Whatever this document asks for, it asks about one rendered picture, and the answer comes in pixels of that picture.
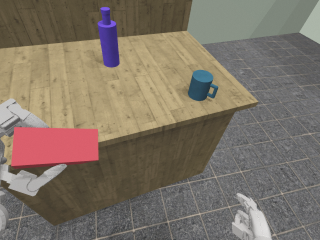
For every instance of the robot left hand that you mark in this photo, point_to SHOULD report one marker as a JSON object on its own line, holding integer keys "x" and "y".
{"x": 12, "y": 115}

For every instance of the robot right hand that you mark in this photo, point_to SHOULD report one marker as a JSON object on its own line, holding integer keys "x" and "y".
{"x": 253, "y": 225}

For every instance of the table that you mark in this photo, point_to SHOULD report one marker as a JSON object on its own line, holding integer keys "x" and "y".
{"x": 150, "y": 132}

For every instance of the sponge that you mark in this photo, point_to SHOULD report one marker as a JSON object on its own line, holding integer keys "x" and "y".
{"x": 44, "y": 147}

